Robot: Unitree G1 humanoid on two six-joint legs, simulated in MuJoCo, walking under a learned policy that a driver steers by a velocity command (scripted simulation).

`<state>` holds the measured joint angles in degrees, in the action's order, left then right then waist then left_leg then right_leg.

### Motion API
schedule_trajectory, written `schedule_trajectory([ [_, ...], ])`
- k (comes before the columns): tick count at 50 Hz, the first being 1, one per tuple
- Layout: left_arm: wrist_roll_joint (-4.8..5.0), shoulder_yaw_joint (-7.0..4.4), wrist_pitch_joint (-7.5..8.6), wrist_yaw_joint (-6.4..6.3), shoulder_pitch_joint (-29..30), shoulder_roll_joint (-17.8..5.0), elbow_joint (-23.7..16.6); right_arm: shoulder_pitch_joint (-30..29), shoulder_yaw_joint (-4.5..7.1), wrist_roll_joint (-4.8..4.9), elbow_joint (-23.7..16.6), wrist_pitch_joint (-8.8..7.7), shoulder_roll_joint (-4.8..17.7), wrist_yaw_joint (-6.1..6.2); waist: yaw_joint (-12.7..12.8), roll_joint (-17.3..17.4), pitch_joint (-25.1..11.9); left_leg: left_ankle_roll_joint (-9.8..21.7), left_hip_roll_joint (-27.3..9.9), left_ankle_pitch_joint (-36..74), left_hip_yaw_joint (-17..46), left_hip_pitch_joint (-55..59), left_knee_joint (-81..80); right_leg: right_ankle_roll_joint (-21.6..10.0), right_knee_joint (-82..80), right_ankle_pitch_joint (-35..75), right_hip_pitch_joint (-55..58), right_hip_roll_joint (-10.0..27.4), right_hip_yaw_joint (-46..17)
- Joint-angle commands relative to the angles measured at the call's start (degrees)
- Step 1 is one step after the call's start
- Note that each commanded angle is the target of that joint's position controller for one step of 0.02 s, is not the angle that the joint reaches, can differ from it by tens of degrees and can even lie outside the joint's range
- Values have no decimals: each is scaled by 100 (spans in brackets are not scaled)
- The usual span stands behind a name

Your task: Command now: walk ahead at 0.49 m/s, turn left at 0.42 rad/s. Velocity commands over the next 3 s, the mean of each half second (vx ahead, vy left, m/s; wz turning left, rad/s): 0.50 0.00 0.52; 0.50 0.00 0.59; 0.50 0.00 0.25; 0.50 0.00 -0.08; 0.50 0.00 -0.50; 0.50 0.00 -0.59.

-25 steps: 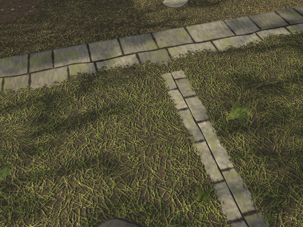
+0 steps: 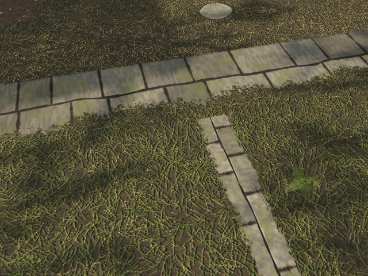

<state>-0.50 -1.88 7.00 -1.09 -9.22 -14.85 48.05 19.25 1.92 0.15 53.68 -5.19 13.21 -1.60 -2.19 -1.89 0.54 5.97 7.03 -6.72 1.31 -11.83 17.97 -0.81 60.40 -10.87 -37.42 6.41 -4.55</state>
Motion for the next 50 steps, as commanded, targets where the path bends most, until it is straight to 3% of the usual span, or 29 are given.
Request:
schedule_trajectory([
  [1,-47,-58,-40,-77,-19,-272,-348,-359,201,37,-528,-124,916,136,245,460,265,938,-1289,60,1209,-1167,-1052,203,-1310,1010,591,-100,165],
  [4,47,-22,-3,-22,661,-228,-540,38,254,118,-485,-60,1037,197,-41,577,130,764,-1275,-69,1270,-840,-788,312,-2463,1547,923,-398,184],
  [7,124,-63,44,48,1002,-416,-718,276,263,177,-455,9,997,228,-144,587,54,687,-1482,-534,1750,-278,-398,331,-3046,1374,1072,-474,3],
  [9,144,-126,114,94,959,-593,-772,247,282,149,-504,60,1016,258,-33,668,-2,605,-1575,-672,2089,5,-17,236,-3335,896,1364,-507,-42],
  [11,125,-241,182,87,214,-780,-605,122,236,103,-623,108,839,267,378,756,-295,397,-1274,-494,2138,-70,753,-4,-3696,424,2396,-479,57],
  [12,45,-339,216,51,-686,-1083,-476,4,117,53,-762,86,497,239,777,368,-970,179,-904,-643,1694,-657,2174,-356,-3653,217,3738,290,-588],
  [13,-31,-495,131,18,-1372,-1637,-370,548,-8,144,-954,-13,77,204,682,-1294,-1736,-192,-110,-2008,725,-2559,3947,-1225,-3968,-541,5727,1625,-2728],
  [14,-1,-445,89,54,-1428,-1295,-338,670,57,259,-985,-48,519,206,654,-1620,-1745,-233,-458,-2594,773,-3521,5099,-1432,-4332,-1542,5806,2008,-4008],
  [15,22,-321,91,60,-1133,-805,-468,293,176,266,-976,-11,981,215,717,-835,-1062,-238,-716,-2091,912,-3738,5567,-1199,-4379,-1535,5168,1771,-3275],
  [16,32,-264,65,74,-806,-661,-522,31,198,208,-1017,44,952,225,613,-343,-649,-292,-919,-1601,760,-3586,5606,-1002,-4443,-878,4484,1493,-2398],
  [17,37,-222,37,94,-512,-536,-527,-112,211,145,-1069,77,858,219,484,-209,-332,-346,-1059,-1244,721,-3422,5363,-916,-4624,-320,3922,1204,-1800],
  [19,3,-200,32,119,-327,-458,-459,-151,224,146,-1155,175,643,165,297,-424,-54,-403,-1275,-899,554,-3018,5085,-801,-4945,357,3252,859,-910],
  [24,5,-326,58,105,-592,-716,-215,-569,202,127,-1502,262,447,113,311,-195,18,-542,-1340,-126,489,-3319,4318,-980,-5132,1753,3338,868,111],
  [29,46,-369,-33,42,-744,-930,-127,-1486,150,110,-1869,224,349,-61,588,-175,217,-456,-1285,917,63,-3041,2768,-824,-5139,1646,3502,828,890],
  [33,148,-418,-151,37,-995,-1103,1,-2023,153,145,-2201,240,389,-194,684,-192,438,-253,-1208,450,-234,-2989,2168,-691,-4934,1782,4024,1053,1157],
  [34,167,-435,-191,34,-992,-1156,11,-2050,173,142,-2258,245,435,-219,635,-220,425,-159,-1127,182,-350,-2848,2060,-638,-4764,2187,4133,1087,1254],
  [36,193,-486,-258,3,-923,-1342,-23,-1751,278,112,-2276,277,631,-227,352,-422,104,75,-741,-404,-703,-2040,1964,-531,-3985,4092,4207,1065,1493],
  [37,203,-505,-307,-20,-865,-1411,-45,-1143,397,113,-2143,291,823,-210,-21,-438,-250,236,-466,-467,-858,-1211,1779,-454,-3098,4884,4109,968,1636],
  [38,201,-470,-328,-47,-846,-1338,-88,-126,595,122,-1852,311,1160,-136,-529,-248,-777,461,-236,-110,-813,312,1418,-271,-1788,4742,3471,732,1768],
  [39,-15,-317,-276,-31,-1005,-918,-263,623,763,135,-1689,361,1713,12,-653,804,-1294,846,-1377,159,913,2142,1373,-8,170,1575,1696,386,1734],
  [40,-15,-129,-54,45,-1286,-402,-631,297,750,121,-1896,282,2131,3,-45,1861,-2098,1980,-2651,-1025,4422,3529,292,226,1967,-2318,-415,-805,729],
  [41,192,-242,153,124,-586,-958,-732,475,614,74,-1890,214,1621,-41,-502,1032,-2105,1744,-2637,-1179,4427,3421,-150,107,2280,-2007,-1027,-543,-167],
  [42,312,-242,214,146,-289,-977,-858,294,530,54,-1828,157,1333,-48,-385,868,-1336,1490,-2437,-783,3518,2777,-90,-15,2013,-1518,-1257,-326,-55],
  [43,199,-226,212,96,-295,-909,-799,-122,466,88,-1879,129,1156,-55,-70,248,-829,1263,-2151,-170,2789,1774,-92,-20,1484,-1061,-906,-70,-41],
  [44,62,-277,160,51,-347,-956,-749,-495,410,70,-1958,119,982,-48,165,235,-634,1116,-1925,349,2313,1044,-149,25,1008,-815,-451,103,-45],
  [45,26,-303,72,64,-472,-960,-745,-693,376,27,-2035,119,914,-33,340,339,-516,1080,-1761,616,2083,552,-302,66,810,-662,-97,183,-64],
  [48,-64,-280,-97,54,-394,-751,-838,-613,408,39,-1936,63,1020,46,424,358,-372,1171,-1573,1322,1683,-84,-501,301,205,-276,118,83,88],
  [50,-87,-241,-121,34,48,-641,-991,-405,430,53,-1828,74,1109,129,295,381,-210,1091,-1437,1376,1491,-187,-520,419,-484,313,-53,-25,136],
])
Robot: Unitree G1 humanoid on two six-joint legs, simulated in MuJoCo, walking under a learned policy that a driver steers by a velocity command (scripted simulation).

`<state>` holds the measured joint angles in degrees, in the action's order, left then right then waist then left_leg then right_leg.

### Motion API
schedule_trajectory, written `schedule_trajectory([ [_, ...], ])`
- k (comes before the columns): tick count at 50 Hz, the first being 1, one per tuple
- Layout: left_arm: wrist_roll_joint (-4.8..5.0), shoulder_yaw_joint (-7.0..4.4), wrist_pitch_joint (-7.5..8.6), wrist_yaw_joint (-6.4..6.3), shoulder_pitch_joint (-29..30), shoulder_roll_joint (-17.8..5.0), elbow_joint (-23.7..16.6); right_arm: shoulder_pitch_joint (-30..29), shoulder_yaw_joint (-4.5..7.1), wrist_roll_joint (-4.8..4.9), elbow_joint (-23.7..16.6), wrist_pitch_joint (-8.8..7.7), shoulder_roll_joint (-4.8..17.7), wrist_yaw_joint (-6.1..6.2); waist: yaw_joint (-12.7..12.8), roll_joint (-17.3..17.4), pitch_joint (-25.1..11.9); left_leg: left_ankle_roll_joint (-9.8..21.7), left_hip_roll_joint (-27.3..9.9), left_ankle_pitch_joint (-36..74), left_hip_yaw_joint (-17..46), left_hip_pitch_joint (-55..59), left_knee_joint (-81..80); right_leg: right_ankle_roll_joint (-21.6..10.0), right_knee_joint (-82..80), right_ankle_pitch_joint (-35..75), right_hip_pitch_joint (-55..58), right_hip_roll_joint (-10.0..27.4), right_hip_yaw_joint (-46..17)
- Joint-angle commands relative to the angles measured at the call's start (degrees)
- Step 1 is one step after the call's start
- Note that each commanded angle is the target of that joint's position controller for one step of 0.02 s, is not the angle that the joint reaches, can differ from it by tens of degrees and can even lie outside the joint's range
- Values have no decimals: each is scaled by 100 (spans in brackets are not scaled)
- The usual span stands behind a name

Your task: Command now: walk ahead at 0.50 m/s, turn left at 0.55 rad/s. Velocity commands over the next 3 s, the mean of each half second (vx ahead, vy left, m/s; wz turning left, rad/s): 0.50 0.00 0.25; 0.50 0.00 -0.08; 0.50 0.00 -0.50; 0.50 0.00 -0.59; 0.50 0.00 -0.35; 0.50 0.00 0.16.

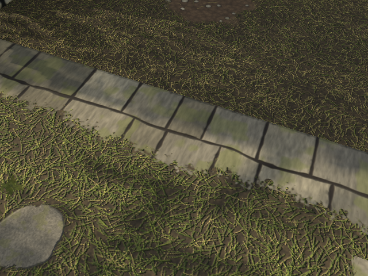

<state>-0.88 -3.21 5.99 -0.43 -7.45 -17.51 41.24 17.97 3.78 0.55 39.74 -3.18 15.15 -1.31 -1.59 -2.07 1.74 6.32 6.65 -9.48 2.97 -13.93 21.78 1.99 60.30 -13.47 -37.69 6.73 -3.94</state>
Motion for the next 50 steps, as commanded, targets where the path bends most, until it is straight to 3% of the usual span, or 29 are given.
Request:
schedule_trajectory([
  [1,-39,-82,-15,-21,58,-315,-348,-183,232,26,-374,-114,895,131,157,462,-306,960,-1325,1592,1203,70,-882,151,-920,966,-40,-109,89],
  [5,45,18,64,113,797,-133,-483,213,188,58,-135,-96,854,175,-233,668,-198,666,-1229,939,1024,132,-829,60,-2441,2163,465,-369,214],
  [9,97,-19,149,230,1240,-307,-698,548,179,66,93,-67,899,178,-402,705,-11,666,-1629,957,1477,921,-449,-188,-2979,1746,236,-449,156],
  [12,104,-75,187,258,968,-424,-709,503,200,50,174,9,965,203,-213,884,-46,532,-1803,1752,1688,1374,-92,-442,-3233,975,583,-568,265],
  [13,91,-132,201,238,541,-500,-609,378,192,52,154,31,961,205,41,901,-245,437,-1653,2598,1569,1370,302,-577,-3458,970,1216,-717,431],
  [14,49,-224,213,206,-165,-682,-445,278,142,22,108,34,851,192,382,792,-778,285,-1337,3166,1305,1130,1155,-798,-3451,1277,2362,-592,351],
  [15,-18,-297,208,168,-1191,-1004,-339,202,40,-73,-46,17,645,194,797,247,-1654,71,-956,2059,963,175,2770,-1227,-3258,1583,4019,350,-677],
  [16,-1,-411,151,208,-1720,-1321,-88,1104,-77,63,19,-75,215,175,506,-1539,-2303,-396,-22,-1616,499,-2075,4767,-2191,-3655,565,5988,1534,-3201],
  [17,168,-281,127,228,-1788,-778,-64,922,-24,113,87,-131,664,163,667,-1080,-1975,-394,-266,-2273,907,-2892,5389,-2059,-4156,-656,5884,1587,-3889],
  [18,175,-203,90,198,-1410,-528,-117,238,52,159,-37,-152,916,143,710,-511,-1088,-385,-548,-1774,780,-3172,5477,-1783,-4294,-752,5128,1366,-3051],
  [19,111,-154,40,187,-1021,-474,-194,-160,26,95,-140,-165,846,144,547,-16,-637,-394,-836,-1295,482,-3009,5220,-1626,-4429,-262,4325,1117,-2390],
  [20,79,-116,27,203,-823,-386,-201,-356,42,0,-186,-174,776,137,415,105,-285,-427,-1001,-1019,368,-2887,4836,-1599,-4601,302,3728,897,-2000],
  [21,30,-82,46,207,-732,-324,-207,-269,57,-21,-172,-156,703,127,247,-55,-266,-443,-1157,-830,342,-2567,4570,-1533,-4728,705,3380,714,-1680],
  [24,94,-97,96,217,-785,-393,-93,-107,10,-14,-98,-81,438,129,116,-293,-296,-569,-1240,-633,125,-2300,4011,-1605,-4997,1494,2997,518,-1061],
  [27,124,-153,58,158,-950,-600,40,-672,-46,-54,-256,-94,323,143,243,-179,-179,-681,-1314,116,30,-2523,3056,-1596,-5175,1869,3016,491,-676],
  [31,184,-158,-23,116,-1263,-692,221,-1398,-91,-16,-380,-163,220,70,517,-194,-55,-670,-1155,1214,-126,-2203,1702,-1368,-5170,1745,3075,313,-216],
  [36,224,-181,-143,98,-1627,-786,464,-2071,-70,63,-634,-230,320,-77,667,-252,153,-497,-992,996,-178,-2148,983,-1302,-4901,1695,3676,669,-355],
  [38,238,-215,-203,63,-1577,-873,511,-1956,-27,60,-644,-261,438,-116,511,-318,88,-344,-921,589,-211,-1872,770,-1200,-4631,2097,3940,784,-391],
  [39,249,-223,-232,50,-1508,-913,512,-1670,28,37,-581,-280,538,-107,308,-337,-68,-256,-793,481,-305,-1308,607,-1128,-4271,2739,3889,723,-376],
  [40,248,-193,-255,39,-1436,-862,503,-975,146,9,-379,-288,731,-67,-72,-245,-482,-115,-659,559,-415,-266,404,-1002,-3496,3419,3691,465,-206],
  [41,170,-94,-245,32,-1361,-637,393,47,274,-63,-165,-291,1076,0,-511,-8,-1261,175,-1236,760,114,1411,635,-800,-2145,2831,2812,168,-8],
  [42,133,96,-147,42,-1918,-34,242,702,409,-157,-84,-241,1633,48,-468,1272,-2135,929,-2762,193,2367,3735,557,-362,101,323,441,-700,439],
  [43,221,75,-58,53,-1942,-188,321,884,309,-95,-28,-206,1262,40,-546,1660,-2474,1110,-3105,-555,3673,3739,-135,-354,1029,-1993,-329,-841,-312],
  [44,363,-78,-42,65,-1479,-665,216,573,202,-48,-5,-205,953,45,-526,1177,-1539,834,-2899,-919,2928,2992,-309,-390,1380,-1663,-736,-550,-431],
  [45,354,-88,-59,60,-1132,-661,118,161,136,-31,-34,-206,782,41,-354,909,-982,655,-2680,-805,2186,2175,-483,-400,1220,-1161,-693,-289,-256],
  [46,278,-105,-105,46,-978,-600,94,-213,80,-49,-25,-227,598,15,-169,725,-577,563,-2440,-546,1681,1460,-736,-366,937,-766,-504,-123,-198],
  [48,264,-135,-271,42,-1234,-418,194,-592,56,-103,25,-320,436,-7,159,935,-309,453,-2147,-51,926,601,-1156,-301,672,-265,106,78,-228],
  [50,267,-133,-377,32,-1283,-251,209,-651,102,-131,145,-402,500,10,267,786,-183,491,-2109,540,393,331,-1372,-225,633,89,126,77,-252],
])
Over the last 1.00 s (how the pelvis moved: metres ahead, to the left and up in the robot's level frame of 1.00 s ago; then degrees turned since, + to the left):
0.47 0.12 0.00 36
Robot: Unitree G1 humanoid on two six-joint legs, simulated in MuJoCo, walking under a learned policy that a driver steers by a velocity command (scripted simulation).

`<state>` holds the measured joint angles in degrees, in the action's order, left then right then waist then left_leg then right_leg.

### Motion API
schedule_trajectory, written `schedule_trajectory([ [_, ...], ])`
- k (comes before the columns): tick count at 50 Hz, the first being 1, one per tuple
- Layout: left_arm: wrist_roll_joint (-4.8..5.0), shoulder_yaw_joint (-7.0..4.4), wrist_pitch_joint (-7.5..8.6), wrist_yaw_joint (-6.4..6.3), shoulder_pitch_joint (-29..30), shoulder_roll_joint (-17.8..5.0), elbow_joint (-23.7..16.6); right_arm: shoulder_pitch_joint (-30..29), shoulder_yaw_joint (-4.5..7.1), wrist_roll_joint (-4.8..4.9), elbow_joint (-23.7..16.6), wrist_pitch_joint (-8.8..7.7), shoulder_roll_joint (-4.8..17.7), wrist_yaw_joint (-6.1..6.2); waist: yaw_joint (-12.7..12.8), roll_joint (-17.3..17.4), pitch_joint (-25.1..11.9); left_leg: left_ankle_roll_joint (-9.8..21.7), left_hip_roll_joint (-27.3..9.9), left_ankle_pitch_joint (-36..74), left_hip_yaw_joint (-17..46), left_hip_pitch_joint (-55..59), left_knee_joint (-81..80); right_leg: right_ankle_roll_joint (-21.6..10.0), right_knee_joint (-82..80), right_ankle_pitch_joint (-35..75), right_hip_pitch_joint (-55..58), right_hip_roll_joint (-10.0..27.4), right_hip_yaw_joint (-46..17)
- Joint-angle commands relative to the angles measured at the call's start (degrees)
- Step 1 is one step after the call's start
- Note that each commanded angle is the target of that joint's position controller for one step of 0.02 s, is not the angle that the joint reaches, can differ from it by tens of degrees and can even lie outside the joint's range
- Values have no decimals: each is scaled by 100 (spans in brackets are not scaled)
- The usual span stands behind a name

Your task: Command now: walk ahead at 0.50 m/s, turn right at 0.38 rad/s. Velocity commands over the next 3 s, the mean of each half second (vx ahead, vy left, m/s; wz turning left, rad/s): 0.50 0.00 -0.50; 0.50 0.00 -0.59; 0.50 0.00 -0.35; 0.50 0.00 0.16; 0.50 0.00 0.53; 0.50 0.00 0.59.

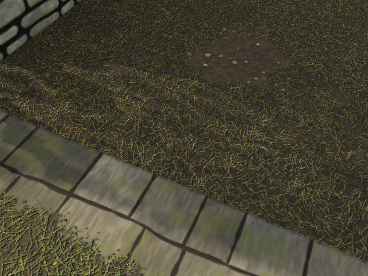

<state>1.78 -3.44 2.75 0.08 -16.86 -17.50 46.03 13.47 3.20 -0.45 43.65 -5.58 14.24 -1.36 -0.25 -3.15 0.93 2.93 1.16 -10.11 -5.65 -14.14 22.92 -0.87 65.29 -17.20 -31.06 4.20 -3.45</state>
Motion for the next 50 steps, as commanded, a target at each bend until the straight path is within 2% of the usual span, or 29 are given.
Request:
schedule_trajectory([
  [1,-10,-121,-79,-33,-243,-235,-309,-174,182,-49,-178,-185,636,34,137,803,-37,832,-1555,846,1047,351,-1532,93,26,689,-673,332,-356],
  [6,-49,-99,-25,60,439,-102,-537,21,224,-43,69,-134,788,151,-42,614,154,683,-1432,1474,147,733,-1537,99,-1392,2035,-972,236,-249],
  [7,-847,184,85,400,172,189,-273,635,-65,-689,212,-271,118,-15,-113,460,208,1151,-1852,1272,241,1204,-1629,87,-1498,2433,-1386,215,-91],
  [10,-626,131,157,562,978,72,-454,1147,-59,-574,536,-251,464,-114,-327,548,367,1085,-1851,1605,-43,1963,-1533,-44,-2081,2393,-1851,176,-7],
  [13,-564,210,98,531,1451,95,-603,1260,-104,-547,695,-177,590,-84,-339,682,464,927,-1822,2005,-394,2086,-1575,-224,-2579,2093,-1433,-3,335],
  [17,-512,152,108,476,1503,-80,-691,1193,-8,-512,834,-129,921,-15,-58,819,466,800,-1941,3726,-716,2557,-1121,-486,-2978,1169,-774,-393,596],
  [19,-398,37,186,399,1016,-318,-607,1099,80,-550,852,-98,1161,33,356,854,201,598,-1822,5399,-1065,2346,-150,-699,-3255,1297,383,-851,917],
  [20,-342,-91,269,306,366,-562,-414,1252,50,-624,877,-105,1101,7,572,776,-250,405,-1564,5615,-1192,1679,865,-909,-3119,1707,1754,-1107,961],
  [21,-404,-246,258,139,-828,-869,-67,1650,-125,-827,836,-150,608,-52,722,218,-1346,-27,-1284,4114,-1156,-75,2588,-1513,-2350,2780,4330,-769,233],
  [22,-389,-257,206,63,-2044,-1092,299,2149,-406,-920,601,-202,11,-291,801,-795,-2859,-505,-364,-1315,-586,-1858,4088,-2757,-3301,2618,6827,811,-2838],
  [23,-517,-269,251,108,-2640,-930,644,645,-222,-412,462,-151,473,-379,1547,222,-1827,-409,136,-2003,495,-2995,5263,-2301,-4305,1864,6382,1025,-3685],
  [24,-462,-363,397,112,-2071,-1083,639,-167,-220,-274,159,-198,437,-316,1387,80,-539,-238,-231,-1775,1064,-3709,5522,-1844,-4612,914,5178,953,-3100],
  [25,-340,-261,460,139,-1386,-731,565,-274,-163,-400,125,-218,694,-145,1084,4,-222,-164,-529,-1536,1223,-3360,5368,-1803,-4729,506,3954,772,-2756],
  [26,-313,-56,508,180,-977,-244,540,-37,-205,-565,101,-204,546,6,618,-88,-275,-43,-656,-1280,1302,-2759,5048,-1812,-4825,713,3035,638,-2457],
  [27,-345,66,513,227,-481,32,419,138,-291,-581,120,-150,254,98,219,73,-99,-15,-816,-1122,1296,-2092,4795,-1792,-5065,851,1935,599,-2246],
  [29,-381,152,525,255,218,112,104,252,-361,-509,60,-1,117,147,-157,224,-40,-123,-778,-1266,1153,-1620,4276,-1805,-5516,488,912,449,-2057],
  [31,-449,73,577,317,491,-269,-101,190,-347,-399,18,80,320,155,-187,289,23,-325,-723,-677,840,-1271,3335,-1616,-5565,457,263,129,-1567],
  [33,-518,2,575,422,153,-458,-17,-367,-481,-366,-168,141,83,104,26,228,145,-460,-591,74,547,-746,2253,-1472,-5497,755,-176,-171,-1263],
  [36,-537,-130,521,560,-607,-652,80,-1029,-505,-305,-339,106,280,63,415,134,75,-570,-333,1133,562,-711,1238,-1490,-5020,1158,518,-77,-1620],
  [39,-584,-146,389,588,-625,-619,-6,-1236,-441,-326,-351,-48,519,98,307,66,-70,-382,-166,770,491,-424,1002,-1340,-4408,1581,1137,112,-2014],
  [40,-584,-134,384,572,-500,-583,-66,-924,-370,-258,-261,-112,692,143,73,134,-112,-191,-139,792,449,103,839,-1168,-4031,1887,1061,2,-2052],
  [41,-622,-105,420,564,-289,-490,-169,11,-235,-177,-19,-196,986,204,-359,264,-449,190,-336,1063,609,1273,955,-849,-3212,2220,616,-284,-1989],
  [42,-615,78,503,572,-271,77,-389,1475,-142,-221,288,-287,1296,286,-792,1220,-1545,1222,-1467,1934,1884,3056,803,-329,-1335,1200,-32,-1157,-1172],
  [43,-636,207,617,535,-1242,622,-374,1831,-202,-245,258,-221,1353,157,-434,2311,-2682,2636,-2859,1969,4351,4526,96,-40,524,-2072,-1452,-1598,-782],
  [44,-610,43,575,520,-593,-88,-289,1493,-154,-377,297,-194,1092,121,-605,1045,-974,2072,-2768,177,4464,3254,-375,-81,1524,-1625,-2522,-980,-681],
  [45,-600,39,479,368,-377,-197,-199,692,-242,-257,96,-161,736,121,-362,716,-376,1562,-2476,-1127,3556,1996,-612,-129,1683,-855,-2322,-528,-519],
  [47,-722,129,345,231,-162,19,-171,32,-486,-161,-88,-136,-38,228,-75,679,-333,1174,-2010,-611,2482,946,-1151,-91,871,-38,-1391,3,-433],
  [48,-789,204,306,286,104,173,-232,-20,-486,-190,-60,-148,-66,300,-32,598,-262,1107,-1920,-135,2119,709,-1316,-5,713,-120,-1111,147,-340],
  [50,-635,244,271,412,405,242,-340,77,-372,-265,56,-246,167,423,-108,564,-235,1073,-1682,449,1315,767,-1453,112,122,-65,-1045,208,-172],
])
Over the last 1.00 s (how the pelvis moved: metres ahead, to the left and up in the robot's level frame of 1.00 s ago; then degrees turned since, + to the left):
0.53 0.04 0.00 2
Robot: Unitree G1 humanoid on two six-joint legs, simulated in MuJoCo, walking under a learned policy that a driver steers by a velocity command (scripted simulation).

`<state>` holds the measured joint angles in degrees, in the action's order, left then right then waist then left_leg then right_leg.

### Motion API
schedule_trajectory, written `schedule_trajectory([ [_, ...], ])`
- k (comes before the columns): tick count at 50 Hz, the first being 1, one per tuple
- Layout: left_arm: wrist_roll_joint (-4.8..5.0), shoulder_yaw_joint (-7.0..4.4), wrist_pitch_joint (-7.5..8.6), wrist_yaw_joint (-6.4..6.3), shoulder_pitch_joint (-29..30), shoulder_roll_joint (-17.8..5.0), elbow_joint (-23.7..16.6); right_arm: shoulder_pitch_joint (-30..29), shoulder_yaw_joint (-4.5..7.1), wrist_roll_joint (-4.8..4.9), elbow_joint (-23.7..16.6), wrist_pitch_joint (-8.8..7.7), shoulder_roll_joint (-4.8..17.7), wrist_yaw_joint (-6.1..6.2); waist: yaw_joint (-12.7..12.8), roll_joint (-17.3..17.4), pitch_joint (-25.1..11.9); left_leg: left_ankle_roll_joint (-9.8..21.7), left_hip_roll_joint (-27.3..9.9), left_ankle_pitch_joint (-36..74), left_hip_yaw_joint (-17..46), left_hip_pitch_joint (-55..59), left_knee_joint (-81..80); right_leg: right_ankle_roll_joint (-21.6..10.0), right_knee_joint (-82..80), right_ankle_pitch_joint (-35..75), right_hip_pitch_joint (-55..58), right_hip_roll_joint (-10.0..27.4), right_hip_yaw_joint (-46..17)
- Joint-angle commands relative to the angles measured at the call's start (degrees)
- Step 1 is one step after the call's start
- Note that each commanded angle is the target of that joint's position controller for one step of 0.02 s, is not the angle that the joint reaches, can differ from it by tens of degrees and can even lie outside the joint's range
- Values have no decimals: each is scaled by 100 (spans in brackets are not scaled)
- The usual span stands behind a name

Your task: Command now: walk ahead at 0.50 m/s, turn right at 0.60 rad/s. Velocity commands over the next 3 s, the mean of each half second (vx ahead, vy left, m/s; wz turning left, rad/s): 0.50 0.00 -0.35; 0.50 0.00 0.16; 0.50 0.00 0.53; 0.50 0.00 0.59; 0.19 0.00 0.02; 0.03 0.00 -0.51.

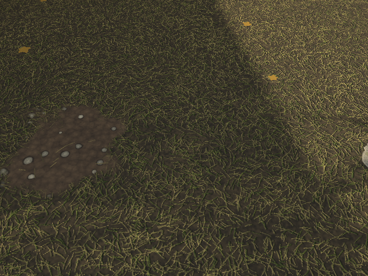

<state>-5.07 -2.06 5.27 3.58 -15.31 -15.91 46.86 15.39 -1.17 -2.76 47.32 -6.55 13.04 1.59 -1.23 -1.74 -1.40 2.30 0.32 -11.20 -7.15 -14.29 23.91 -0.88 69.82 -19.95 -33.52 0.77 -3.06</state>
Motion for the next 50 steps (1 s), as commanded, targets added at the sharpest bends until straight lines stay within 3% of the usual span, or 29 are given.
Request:
schedule_trajectory([
  [1,56,117,12,143,263,107,-417,132,107,-104,-177,-171,415,121,-96,257,74,1175,-1510,864,1114,776,-1613,156,-711,608,-828,586,-156],
  [4,76,107,-68,288,363,66,-492,643,234,-271,136,-154,696,-5,-175,343,143,1267,-1510,1834,438,854,-1513,115,-1280,1618,-823,589,92],
  [5,77,98,-107,301,409,38,-539,712,228,-269,210,-142,658,-66,-158,406,201,1278,-1561,1965,341,854,-1508,59,-1431,1780,-806,592,111],
  [6,-27,104,-132,354,4,62,-393,929,191,-425,278,-122,530,-103,-84,538,170,1241,-1510,1822,233,679,-1171,-88,-802,2295,-549,560,51],
  [10,-63,43,-117,240,603,-122,-774,901,104,-333,382,-121,474,-186,-131,531,459,1183,-1623,1157,283,814,-779,-274,-1061,1997,-799,506,158],
  [11,-34,114,-116,152,1065,-25,-942,1428,45,-413,754,-153,311,-102,-335,593,581,1039,-1872,644,719,2208,-427,-215,-1708,2841,-2119,918,-689],
  [13,17,149,-105,65,1595,136,-1075,2218,76,-356,1023,-119,358,-27,-784,423,744,1094,-2109,543,1016,3450,-106,-33,-2397,2809,-3223,834,-499],
  [14,-52,172,-81,50,1915,208,-1116,2732,64,-257,1075,-121,317,51,-1114,477,748,1123,-1844,44,999,3865,12,26,-2799,3113,-3506,732,-240],
  [16,-11,269,-88,132,2171,356,-1009,2807,-66,-232,1106,-72,-11,6,-1114,291,1207,977,-1562,-356,735,2655,114,-64,-3792,3911,-2588,888,28],
  [18,-3,343,-254,204,2058,434,-982,2447,15,-428,975,52,401,-222,-933,402,1289,839,-1391,-1349,333,252,-163,-197,-3776,4683,87,639,519],
  [21,-129,215,-421,170,1894,-77,-934,1905,158,-215,982,21,814,-260,-513,125,1605,603,-1668,-1350,392,647,293,-207,-4157,3710,153,797,232],
  [22,1184,-70,-334,135,1834,-511,-696,1400,401,720,989,294,1098,-55,-276,43,1856,389,-1508,298,374,695,1372,-318,-4597,3520,192,680,-246],
  [23,1162,-92,-249,99,816,-572,-296,1696,385,656,1022,410,1117,22,-28,-69,866,301,-1418,981,220,1109,2658,-295,-4939,4350,1290,464,18],
  [24,1002,-236,-226,50,-332,-696,283,1793,384,541,1156,465,915,46,426,-21,6,77,-1172,1074,11,532,4229,-235,-4814,5014,3105,315,380],
  [25,838,-358,-272,-31,-1394,-933,733,1874,371,498,1215,433,659,27,906,-414,-491,-387,-581,-1533,-75,-718,6448,-324,-4635,5781,4788,681,264],
  [26,485,-268,-209,-90,-1688,-1161,885,2400,352,518,1181,280,77,-8,647,-1549,-1195,-457,-126,-4320,1042,-2636,8525,-282,-2697,8063,6509,1161,-121],
  [27,498,-347,-188,-77,-1869,-1325,885,2907,325,660,1035,10,175,-77,711,-2254,-2318,-431,-47,-3787,1951,-3211,9013,-1184,-2329,8315,7104,1718,-1060],
  [28,600,-401,-279,-81,-1726,-1247,954,2547,338,750,737,-60,201,-34,695,-1664,-2717,-518,-212,-3475,1787,-3600,8947,-1721,-3345,5457,6742,2125,-2021],
  [29,622,-381,-299,-76,-1350,-1067,936,1891,286,816,490,-49,93,58,602,-721,-2255,-425,-523,-2521,1418,-3936,8443,-1844,-4343,2703,5789,2381,-2629],
  [30,639,-321,-273,-123,-663,-873,847,1449,261,778,384,39,-24,195,336,-296,-1563,-457,-641,-1918,1025,-3960,8586,-1873,-4965,1580,4533,2446,-3060],
  [31,558,-151,-135,-114,-16,-448,603,1277,346,645,343,133,174,245,75,284,-1008,-252,-821,-855,1332,-3646,7646,-1712,-5023,1613,3187,2539,-2892],
  [33,473,-84,6,-148,668,-265,621,1220,390,431,359,374,-31,200,-372,25,-35,-319,-1035,-530,1461,-2562,6080,-1414,-5101,2583,1109,2016,-1705],
  [35,360,-123,75,-297,472,-356,746,775,459,422,206,338,34,148,-313,-337,320,-425,-1037,-160,1568,-2417,4831,-1328,-5374,2629,828,1686,-1112],
  [39,482,-210,57,-567,-6,-521,883,-384,436,350,-148,272,100,-64,0,-245,248,-235,-765,1302,1250,-2353,2657,-1130,-5523,3122,1588,1383,-106],
  [43,616,-286,-14,-584,-390,-576,1034,-1375,438,417,-530,342,152,-236,313,-11,580,61,-613,1429,1016,-2660,1937,-869,-5705,2423,2540,1496,240],
  [46,609,-346,-116,-560,-453,-655,1076,-1743,476,385,-772,341,207,-356,325,59,615,302,-463,723,706,-2694,1607,-653,-5331,3021,3272,1571,563],
  [48,617,-409,-197,-558,-276,-860,980,-1374,580,343,-790,350,365,-413,42,-149,215,507,-62,122,206,-1664,1510,-485,-4465,4840,3290,1451,922],
  [49,621,-401,-232,-568,-215,-863,931,-643,711,339,-613,359,568,-435,-345,-66,-204,648,218,291,52,-619,1279,-356,-3466,5400,3123,1259,1159],
  [50,533,-373,-210,-586,-198,-799,829,409,928,386,-365,390,1040,-373,-761,315,-691,946,-61,757,840,1070,1140,-94,-1811,4556,1964,988,1329],
])
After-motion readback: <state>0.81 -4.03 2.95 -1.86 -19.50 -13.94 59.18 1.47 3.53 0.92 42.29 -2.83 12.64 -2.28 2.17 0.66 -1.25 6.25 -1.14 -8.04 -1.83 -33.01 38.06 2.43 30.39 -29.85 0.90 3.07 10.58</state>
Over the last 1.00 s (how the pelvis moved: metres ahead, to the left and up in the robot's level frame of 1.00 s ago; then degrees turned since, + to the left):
0.57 -0.15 0.00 -35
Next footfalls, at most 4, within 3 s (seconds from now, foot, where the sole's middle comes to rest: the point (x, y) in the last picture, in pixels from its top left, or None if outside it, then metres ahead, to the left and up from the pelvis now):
0.50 right None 0.45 -0.26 -0.94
1.00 left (196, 233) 0.78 -0.04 -0.94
1.50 right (224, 178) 1.07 -0.20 -0.94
2.00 left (152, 155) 1.23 0.17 -0.94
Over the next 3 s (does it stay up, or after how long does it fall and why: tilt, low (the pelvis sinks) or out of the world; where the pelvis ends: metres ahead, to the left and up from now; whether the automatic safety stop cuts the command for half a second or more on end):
stays up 1.32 0.13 -0.17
